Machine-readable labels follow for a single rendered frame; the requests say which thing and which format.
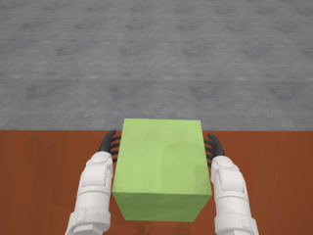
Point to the robot right hand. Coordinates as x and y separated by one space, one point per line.
216 150

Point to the robot left hand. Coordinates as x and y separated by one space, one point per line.
106 145

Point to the left robot forearm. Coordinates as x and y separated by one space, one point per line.
91 214

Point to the right robot forearm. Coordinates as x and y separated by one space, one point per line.
233 216

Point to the carton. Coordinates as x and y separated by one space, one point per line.
161 171

